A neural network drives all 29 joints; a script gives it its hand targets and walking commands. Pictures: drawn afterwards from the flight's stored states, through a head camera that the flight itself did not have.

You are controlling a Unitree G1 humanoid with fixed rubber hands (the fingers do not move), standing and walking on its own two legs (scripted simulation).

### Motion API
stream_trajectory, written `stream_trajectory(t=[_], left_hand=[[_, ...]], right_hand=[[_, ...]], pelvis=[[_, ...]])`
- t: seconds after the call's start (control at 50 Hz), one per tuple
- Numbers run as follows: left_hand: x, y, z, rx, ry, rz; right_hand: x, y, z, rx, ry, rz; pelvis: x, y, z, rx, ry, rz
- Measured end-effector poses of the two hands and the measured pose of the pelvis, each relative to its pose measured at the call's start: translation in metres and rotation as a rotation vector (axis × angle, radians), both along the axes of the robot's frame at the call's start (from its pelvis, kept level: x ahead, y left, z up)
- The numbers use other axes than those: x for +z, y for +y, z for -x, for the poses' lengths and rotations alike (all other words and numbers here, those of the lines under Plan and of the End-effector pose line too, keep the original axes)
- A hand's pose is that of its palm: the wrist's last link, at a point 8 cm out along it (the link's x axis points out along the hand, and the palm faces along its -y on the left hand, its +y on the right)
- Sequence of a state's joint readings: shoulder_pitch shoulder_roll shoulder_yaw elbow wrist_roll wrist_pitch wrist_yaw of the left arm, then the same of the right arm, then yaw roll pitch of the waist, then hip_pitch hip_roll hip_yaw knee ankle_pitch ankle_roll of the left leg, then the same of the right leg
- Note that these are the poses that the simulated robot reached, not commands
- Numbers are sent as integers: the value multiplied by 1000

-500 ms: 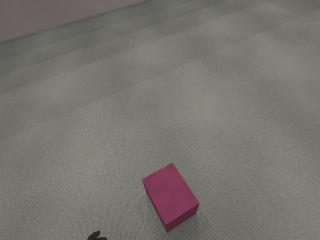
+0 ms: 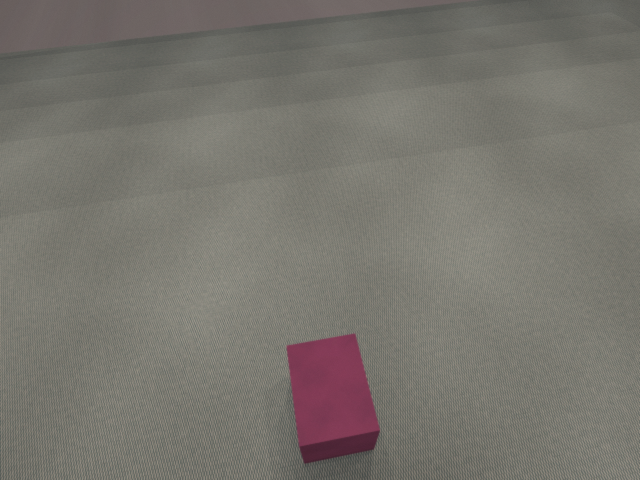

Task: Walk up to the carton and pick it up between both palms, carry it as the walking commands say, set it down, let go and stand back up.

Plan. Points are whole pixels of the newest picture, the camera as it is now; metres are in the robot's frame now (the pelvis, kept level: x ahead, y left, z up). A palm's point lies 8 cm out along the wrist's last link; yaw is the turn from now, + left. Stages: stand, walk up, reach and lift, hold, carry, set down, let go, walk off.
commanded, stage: walk up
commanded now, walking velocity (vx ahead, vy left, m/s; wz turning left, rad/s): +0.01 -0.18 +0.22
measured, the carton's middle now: (330, 397) +0.45 +0.02 -0.65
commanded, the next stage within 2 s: none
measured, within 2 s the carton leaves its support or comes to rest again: neither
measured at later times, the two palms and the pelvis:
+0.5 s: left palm out of the picture -0.05 +0.22 -0.14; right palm out of the picture +0.06 -0.24 -0.11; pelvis -0.04 -0.01 +0.01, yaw +6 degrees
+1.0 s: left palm out of the picture -0.06 +0.18 -0.12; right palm out of the picture +0.01 -0.29 -0.11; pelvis -0.06 -0.05 +0.03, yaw +5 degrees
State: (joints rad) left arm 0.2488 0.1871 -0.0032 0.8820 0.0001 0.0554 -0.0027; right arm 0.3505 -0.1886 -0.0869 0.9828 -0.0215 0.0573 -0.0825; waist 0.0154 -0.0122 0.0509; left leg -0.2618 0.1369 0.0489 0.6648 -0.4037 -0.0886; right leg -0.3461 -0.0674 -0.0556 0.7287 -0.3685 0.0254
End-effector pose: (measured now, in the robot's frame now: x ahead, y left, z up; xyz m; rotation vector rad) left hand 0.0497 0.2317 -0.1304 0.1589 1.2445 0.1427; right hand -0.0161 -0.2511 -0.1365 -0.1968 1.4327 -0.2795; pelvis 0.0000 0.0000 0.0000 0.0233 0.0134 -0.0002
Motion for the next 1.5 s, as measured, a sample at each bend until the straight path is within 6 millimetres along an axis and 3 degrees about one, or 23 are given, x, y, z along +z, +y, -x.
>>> stream_trajectory(t=[0.04, 0.16, 0.36, 0.48, 0.6, 0.72, 0.84, 0.96, 1.12, 1.3, 1.5], left_hand=[[0, -11, 10, 17, 1, -11], [16, -27, 38, 55, 63, -45], [18, -23, 69, 115, 47, -43], [-5, -13, 93, 137, 83, 22], [-4, -14, 104, 128, 123, 69], [1, -24, 105, 104, 131, 69], [6, -43, 103, 100, 74, 26], [15, -54, 107, 106, 72, 11], [8, -52, 103, 102, 53, 33], [8, -54, 112, 134, 57, 32], [1, -45, 107, 129, 107, 53]], right_hand=[[-8, -9, -17, 27, -35, -26], [3, -22, -64, 72, -128, -69], [13, -11, -89, 161, -178, -77], [22, 7, -82, 210, -190, -33], [41, 6, -59, 194, -184, 5], [41, -6, -38, 175, -164, -2], [26, -27, -27, 172, -161, -43], [27, -37, -23, 178, -150, -70], [30, -31, -23, 203, -153, -58], [30, -30, -32, 239, -163, -63], [28, -21, -40, 212, -158, -58]], pelvis=[[-3, -12, 1, 2, -17, 0], [12, -31, 2, 15, -11, -14], [17, -27, 20, 59, 1, 5], [11, -8, 33, 100, -19, 56], [21, -3, 43, 98, -36, 86], [25, -13, 52, 92, -21, 76], [20, -39, 59, 83, -31, 33], [26, -52, 61, 89, -24, 18], [23, -47, 61, 104, -29, 34], [23, -49, 60, 104, -28, 31], [19, -36, 35, 108, -19, 41]])
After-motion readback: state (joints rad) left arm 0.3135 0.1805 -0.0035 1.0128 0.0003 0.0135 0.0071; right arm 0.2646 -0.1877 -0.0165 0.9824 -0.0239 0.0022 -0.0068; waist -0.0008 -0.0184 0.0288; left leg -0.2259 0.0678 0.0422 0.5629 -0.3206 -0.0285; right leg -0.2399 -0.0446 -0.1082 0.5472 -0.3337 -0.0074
